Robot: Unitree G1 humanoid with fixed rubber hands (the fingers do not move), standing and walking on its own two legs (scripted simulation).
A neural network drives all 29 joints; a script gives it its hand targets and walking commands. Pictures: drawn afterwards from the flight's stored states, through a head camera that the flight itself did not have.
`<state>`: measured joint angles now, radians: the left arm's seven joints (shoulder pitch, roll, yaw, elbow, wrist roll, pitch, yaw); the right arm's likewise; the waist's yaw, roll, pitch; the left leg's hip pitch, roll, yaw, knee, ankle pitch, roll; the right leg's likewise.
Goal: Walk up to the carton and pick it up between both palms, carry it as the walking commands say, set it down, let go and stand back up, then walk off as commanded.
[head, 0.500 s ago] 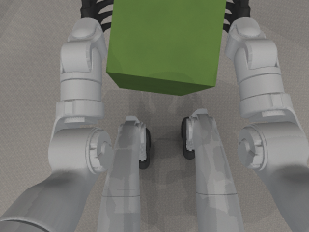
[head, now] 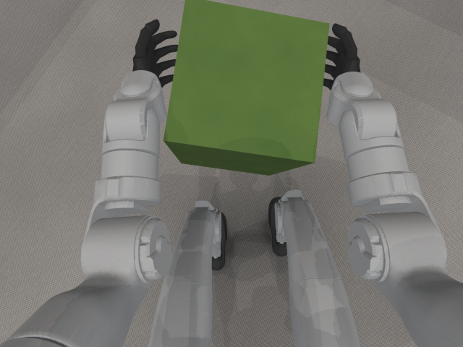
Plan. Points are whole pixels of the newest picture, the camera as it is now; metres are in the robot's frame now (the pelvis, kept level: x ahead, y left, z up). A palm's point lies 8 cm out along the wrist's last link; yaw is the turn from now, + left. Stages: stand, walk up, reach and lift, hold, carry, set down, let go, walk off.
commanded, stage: reach and lift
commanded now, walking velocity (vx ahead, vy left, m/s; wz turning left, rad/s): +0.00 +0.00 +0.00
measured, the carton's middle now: (238, 109) +0.46 +0.00 -0.11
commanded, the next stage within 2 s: none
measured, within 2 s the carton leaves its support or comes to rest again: neither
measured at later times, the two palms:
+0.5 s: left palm (118, 56) +0.46 +0.14 +0.09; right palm (369, 57) +0.45 -0.15 +0.06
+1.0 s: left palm (88, 6) +0.46 +0.13 +0.16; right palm (418, 15) +0.44 -0.16 +0.15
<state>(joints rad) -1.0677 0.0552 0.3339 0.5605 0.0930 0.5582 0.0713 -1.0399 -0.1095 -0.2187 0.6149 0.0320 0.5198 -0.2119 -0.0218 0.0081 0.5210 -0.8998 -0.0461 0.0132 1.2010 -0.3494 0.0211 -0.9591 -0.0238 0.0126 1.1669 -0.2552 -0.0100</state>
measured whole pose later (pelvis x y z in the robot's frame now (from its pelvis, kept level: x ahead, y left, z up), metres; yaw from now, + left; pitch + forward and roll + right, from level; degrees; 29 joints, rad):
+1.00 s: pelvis +0.13 +0.00 +0.11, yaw +0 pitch +4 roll +2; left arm -0.48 -0.10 0.30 0.56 0.25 0.63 -0.03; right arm -0.42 0.16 -0.33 0.47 -0.18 0.68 -0.16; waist -0.02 0.00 -0.18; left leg -0.37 -0.05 -0.01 0.55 -0.25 0.02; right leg -0.47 -0.02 0.01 0.60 -0.21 -0.01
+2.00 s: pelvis +0.13 +0.01 +0.11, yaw +0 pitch +1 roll +1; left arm -0.38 -0.13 0.24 0.43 0.22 0.71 0.01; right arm -0.34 0.17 -0.32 0.39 -0.18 0.72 -0.13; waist -0.02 0.00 -0.14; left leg -0.29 -0.05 -0.01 0.53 -0.25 0.02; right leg -0.37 -0.02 0.01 0.56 -0.20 0.00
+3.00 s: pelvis +0.10 +0.02 +0.10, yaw +0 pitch -3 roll +0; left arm -0.36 -0.15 0.17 0.25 0.20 0.83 0.06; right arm -0.32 0.16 -0.32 0.24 -0.18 0.81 -0.09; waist -0.02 0.00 -0.14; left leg -0.33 -0.04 -0.01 0.67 -0.29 0.02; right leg -0.37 -0.02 0.01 0.62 -0.20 0.01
